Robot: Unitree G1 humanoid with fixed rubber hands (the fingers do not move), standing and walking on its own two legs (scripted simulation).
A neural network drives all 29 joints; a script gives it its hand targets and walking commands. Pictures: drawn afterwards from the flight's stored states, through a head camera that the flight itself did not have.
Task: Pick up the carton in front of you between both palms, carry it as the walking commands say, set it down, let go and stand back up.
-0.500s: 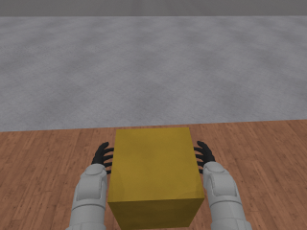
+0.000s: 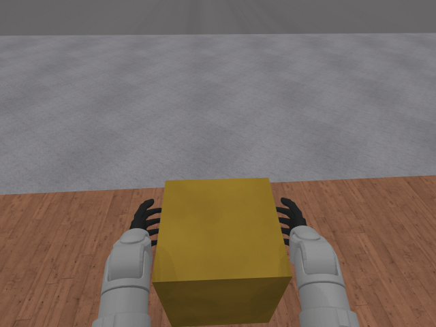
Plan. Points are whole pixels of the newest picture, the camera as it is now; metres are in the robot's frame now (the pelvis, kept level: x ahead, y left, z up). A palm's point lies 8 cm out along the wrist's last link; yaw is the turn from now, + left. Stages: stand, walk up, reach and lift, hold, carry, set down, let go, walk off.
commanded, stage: hold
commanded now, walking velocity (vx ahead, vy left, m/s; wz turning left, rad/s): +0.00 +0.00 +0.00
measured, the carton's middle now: (219, 254) +0.29 +0.00 -0.02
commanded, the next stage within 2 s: carry in 0.64 s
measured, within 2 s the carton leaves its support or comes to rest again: neither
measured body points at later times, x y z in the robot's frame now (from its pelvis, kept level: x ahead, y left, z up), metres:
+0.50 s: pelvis +0.00 +0.00 +0.00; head -0.04 +0.00 +0.45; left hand +0.31 +0.15 +0.05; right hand +0.30 -0.15 +0.04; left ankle +0.02 +0.13 -0.75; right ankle +0.01 -0.13 -0.75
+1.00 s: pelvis +0.09 +0.00 -0.03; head +0.05 +0.00 +0.42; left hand +0.38 +0.15 +0.07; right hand +0.37 -0.16 +0.07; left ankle +0.02 +0.14 -0.75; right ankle +0.01 -0.13 -0.75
